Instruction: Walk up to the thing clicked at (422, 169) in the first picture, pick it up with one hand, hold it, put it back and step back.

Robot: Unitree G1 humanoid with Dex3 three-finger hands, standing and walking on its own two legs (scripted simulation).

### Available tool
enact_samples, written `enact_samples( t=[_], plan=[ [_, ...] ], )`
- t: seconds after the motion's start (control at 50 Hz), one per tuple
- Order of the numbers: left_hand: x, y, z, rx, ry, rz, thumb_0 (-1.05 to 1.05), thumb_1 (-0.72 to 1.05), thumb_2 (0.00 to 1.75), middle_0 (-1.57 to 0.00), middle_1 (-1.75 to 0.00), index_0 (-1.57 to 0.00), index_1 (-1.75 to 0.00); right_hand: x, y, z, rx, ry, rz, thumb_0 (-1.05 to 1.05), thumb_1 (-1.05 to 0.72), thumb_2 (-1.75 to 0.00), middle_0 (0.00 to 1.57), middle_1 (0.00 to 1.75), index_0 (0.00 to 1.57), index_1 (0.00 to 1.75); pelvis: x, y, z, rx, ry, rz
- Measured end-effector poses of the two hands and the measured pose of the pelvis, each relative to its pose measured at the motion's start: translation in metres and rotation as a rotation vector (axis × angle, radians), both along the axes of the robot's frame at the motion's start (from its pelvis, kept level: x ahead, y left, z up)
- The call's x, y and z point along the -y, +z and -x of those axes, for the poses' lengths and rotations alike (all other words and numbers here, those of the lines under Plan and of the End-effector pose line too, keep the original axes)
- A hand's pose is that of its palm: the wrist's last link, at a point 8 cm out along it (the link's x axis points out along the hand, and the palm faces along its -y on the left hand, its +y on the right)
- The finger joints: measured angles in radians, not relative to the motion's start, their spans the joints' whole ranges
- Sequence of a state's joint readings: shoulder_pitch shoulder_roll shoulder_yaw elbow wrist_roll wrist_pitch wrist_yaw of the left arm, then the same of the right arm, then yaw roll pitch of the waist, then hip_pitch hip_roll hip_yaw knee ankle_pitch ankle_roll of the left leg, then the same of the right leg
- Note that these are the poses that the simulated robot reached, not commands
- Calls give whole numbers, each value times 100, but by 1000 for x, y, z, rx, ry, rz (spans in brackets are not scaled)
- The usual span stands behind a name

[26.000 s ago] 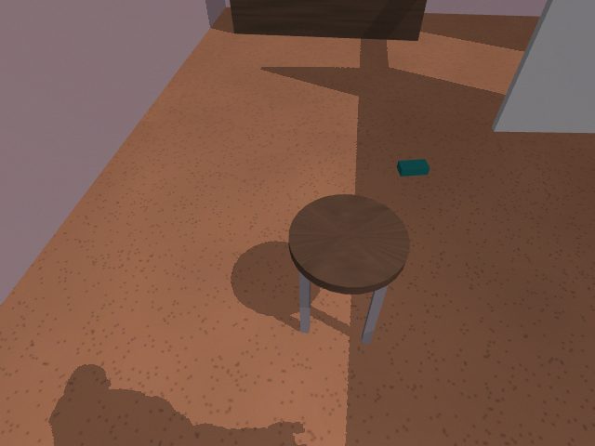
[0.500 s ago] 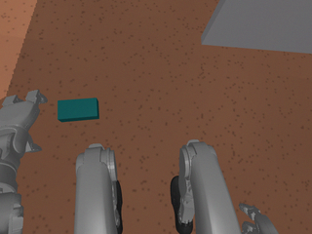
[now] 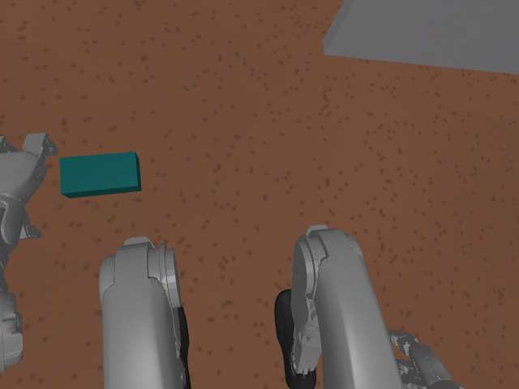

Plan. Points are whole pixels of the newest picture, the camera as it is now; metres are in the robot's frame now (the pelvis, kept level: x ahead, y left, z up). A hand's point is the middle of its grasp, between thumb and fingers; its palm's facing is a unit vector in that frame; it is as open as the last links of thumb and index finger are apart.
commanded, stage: rise first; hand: left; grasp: from above
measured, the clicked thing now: (102, 174) +0.48 +0.30 -0.32
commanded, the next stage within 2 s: none
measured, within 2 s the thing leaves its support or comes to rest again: neither
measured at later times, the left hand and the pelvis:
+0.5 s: hand (40, 191) +0.41 +0.35 -0.18, palm faces -0.45 -0.10 -0.89, open 14.1 cm; pelvis +0.01 +0.00 -0.01, yaw -1 degrees
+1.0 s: hand (49, 186) +0.42 +0.34 -0.19, palm faces -0.45 -0.09 -0.89, open 14.2 cm; pelvis +0.01 +0.00 -0.02, yaw -2 degrees
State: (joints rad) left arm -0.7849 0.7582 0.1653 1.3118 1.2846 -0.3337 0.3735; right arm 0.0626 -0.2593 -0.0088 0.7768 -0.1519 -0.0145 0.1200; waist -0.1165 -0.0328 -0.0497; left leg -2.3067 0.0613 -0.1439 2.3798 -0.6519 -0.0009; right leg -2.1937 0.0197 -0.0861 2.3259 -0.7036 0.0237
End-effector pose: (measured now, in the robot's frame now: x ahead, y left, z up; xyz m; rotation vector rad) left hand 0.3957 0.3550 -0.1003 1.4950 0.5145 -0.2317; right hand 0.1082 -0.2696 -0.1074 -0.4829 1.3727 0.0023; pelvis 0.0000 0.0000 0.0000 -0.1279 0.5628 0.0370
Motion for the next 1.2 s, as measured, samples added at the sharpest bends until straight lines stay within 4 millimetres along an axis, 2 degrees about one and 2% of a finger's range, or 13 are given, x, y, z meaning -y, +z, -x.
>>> enact_samples(
  t=[0.18,0.46,0.84,1.2],
  plan=[
    [1,-12,-8,1,22,-6,0,-53,99,-8,-101,-9,-101,0,-8,4,-24,2,-2,0,-91,-90,20,30,20,30,1,-7,-3,-4,-8,2],
    [3,-26,-17,-4,26,1,0,-52,98,-8,-103,-9,-102,4,-7,15,-64,-9,15,0,-91,-90,20,30,20,30,-1,-11,-7,-8,-13,10],
    [8,-33,-23,4,15,1,0,-55,101,-8,-103,-9,-103,0,-8,17,-48,4,9,0,-91,-90,20,30,20,30,-1,-17,-6,2,-15,16],
    [16,-37,-35,1,19,1,0,-55,101,-9,-103,-9,-104,2,-8,33,-66,2,13,0,-91,-90,20,30,20,30,0,-21,-4,13,-22,18]
  ],
)
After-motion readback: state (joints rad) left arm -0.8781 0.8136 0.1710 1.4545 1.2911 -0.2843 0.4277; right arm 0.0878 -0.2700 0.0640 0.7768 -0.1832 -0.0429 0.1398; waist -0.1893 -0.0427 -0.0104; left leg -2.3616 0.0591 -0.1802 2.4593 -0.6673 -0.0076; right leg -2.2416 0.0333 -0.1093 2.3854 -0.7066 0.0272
